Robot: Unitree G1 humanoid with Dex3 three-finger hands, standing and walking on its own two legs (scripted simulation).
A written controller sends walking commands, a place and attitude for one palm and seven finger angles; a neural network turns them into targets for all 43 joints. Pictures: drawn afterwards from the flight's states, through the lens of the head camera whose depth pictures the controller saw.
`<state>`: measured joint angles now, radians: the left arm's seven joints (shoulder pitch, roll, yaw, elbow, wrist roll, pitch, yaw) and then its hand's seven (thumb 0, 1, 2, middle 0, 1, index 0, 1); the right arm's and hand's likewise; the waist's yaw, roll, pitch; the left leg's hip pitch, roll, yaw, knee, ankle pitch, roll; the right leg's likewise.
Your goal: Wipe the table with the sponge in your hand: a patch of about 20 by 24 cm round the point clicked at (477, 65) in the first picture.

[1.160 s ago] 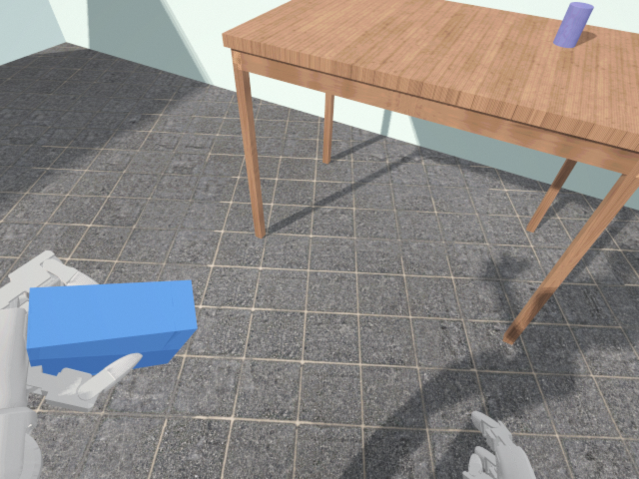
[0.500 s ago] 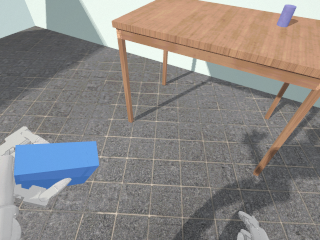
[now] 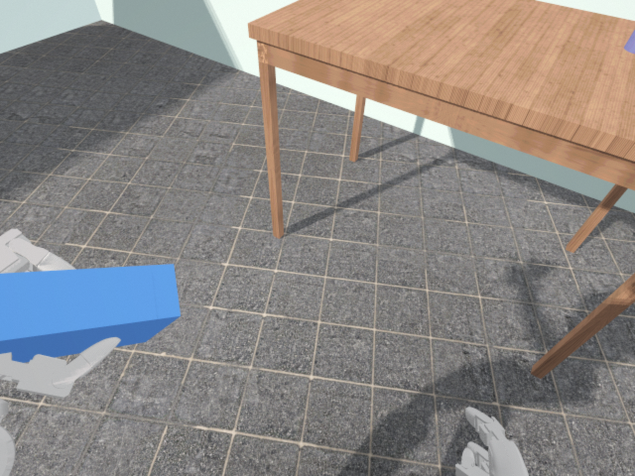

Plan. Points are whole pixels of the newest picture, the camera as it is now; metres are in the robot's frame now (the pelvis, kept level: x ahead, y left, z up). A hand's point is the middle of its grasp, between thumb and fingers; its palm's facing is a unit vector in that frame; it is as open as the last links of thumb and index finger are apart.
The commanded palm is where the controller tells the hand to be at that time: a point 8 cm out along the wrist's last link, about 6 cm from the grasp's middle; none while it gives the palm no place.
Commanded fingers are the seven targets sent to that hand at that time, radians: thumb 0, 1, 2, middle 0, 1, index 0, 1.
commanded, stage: walk to a spot facing it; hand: left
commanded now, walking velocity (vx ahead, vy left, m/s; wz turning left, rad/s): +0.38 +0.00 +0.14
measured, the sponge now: (112, 312) +0.23 +0.21 +0.15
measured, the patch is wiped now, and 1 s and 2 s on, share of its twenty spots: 0.00 0.00 0.00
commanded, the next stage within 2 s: none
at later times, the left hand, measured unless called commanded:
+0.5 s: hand (161, 230) +0.31 +0.18 +0.19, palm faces +0.48 -0.71 -0.51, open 9.3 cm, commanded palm +0.25 +0.22 +0.19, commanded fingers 0.00 0.10 1.30 -1.20 -1.60 -1.20 -1.60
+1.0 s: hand (131, 226) +0.30 +0.20 +0.20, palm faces +0.69 -0.55 -0.48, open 9.3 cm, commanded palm +0.24 +0.22 +0.19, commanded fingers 0.00 0.10 1.30 -1.20 -1.60 -1.20 -1.60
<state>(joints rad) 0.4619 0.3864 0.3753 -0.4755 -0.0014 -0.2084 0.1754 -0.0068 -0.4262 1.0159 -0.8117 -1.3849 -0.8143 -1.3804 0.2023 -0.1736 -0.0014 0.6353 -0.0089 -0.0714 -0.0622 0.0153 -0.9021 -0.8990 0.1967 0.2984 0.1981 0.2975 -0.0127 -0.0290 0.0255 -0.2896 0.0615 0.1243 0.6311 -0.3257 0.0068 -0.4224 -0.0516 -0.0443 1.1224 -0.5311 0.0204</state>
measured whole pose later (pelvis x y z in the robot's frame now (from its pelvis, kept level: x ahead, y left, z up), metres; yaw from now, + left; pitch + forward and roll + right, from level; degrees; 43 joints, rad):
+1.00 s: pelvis +0.21 -0.10 +0.00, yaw +24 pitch +0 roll -2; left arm 0.52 0.41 0.42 -0.62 -0.04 -0.19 0.15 -0.01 -0.43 1.02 -0.81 -1.38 -0.82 -1.38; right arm 0.22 -0.12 0.04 0.57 0.01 -0.08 -0.03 0.01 -0.90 -0.90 0.20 0.30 0.20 0.30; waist 0.02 0.06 0.04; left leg -0.43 0.08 -0.06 0.57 -0.15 -0.03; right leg -0.32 -0.04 -0.10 0.71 -0.46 0.09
